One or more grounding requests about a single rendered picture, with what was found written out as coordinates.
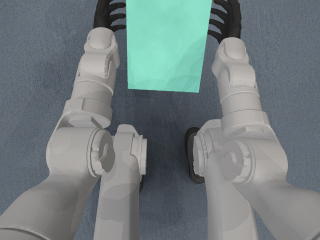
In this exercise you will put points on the robot left upper arm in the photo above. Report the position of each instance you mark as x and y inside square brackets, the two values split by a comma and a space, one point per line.
[53, 209]

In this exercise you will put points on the robot foot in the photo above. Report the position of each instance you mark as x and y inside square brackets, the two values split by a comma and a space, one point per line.
[141, 184]
[189, 144]

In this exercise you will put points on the carton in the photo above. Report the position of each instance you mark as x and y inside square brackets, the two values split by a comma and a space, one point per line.
[166, 42]

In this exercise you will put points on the robot left forearm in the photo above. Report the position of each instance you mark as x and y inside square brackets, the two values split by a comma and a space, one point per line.
[93, 88]

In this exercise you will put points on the robot right hand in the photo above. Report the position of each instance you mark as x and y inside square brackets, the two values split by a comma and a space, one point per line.
[232, 20]

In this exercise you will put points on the robot left hand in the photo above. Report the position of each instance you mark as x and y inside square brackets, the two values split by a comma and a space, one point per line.
[102, 17]

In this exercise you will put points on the robot right forearm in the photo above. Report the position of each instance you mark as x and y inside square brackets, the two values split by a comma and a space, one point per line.
[238, 93]

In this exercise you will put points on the robot right foot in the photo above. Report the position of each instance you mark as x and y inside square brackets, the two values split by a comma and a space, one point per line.
[189, 144]

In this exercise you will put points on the robot right upper arm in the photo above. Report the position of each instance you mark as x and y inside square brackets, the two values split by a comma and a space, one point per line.
[257, 168]

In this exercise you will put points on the robot left foot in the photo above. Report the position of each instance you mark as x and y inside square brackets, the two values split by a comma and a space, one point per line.
[141, 184]

